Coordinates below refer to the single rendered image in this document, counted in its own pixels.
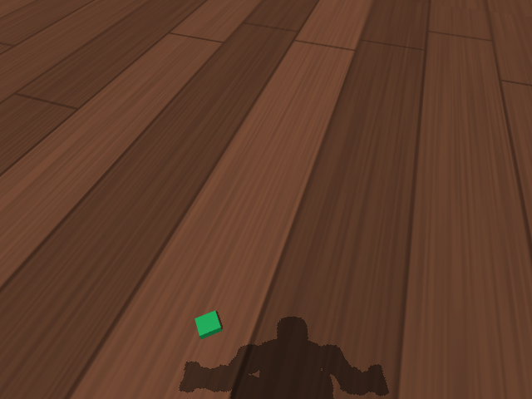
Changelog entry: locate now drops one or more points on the small box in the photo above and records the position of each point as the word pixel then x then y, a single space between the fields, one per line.
pixel 208 324

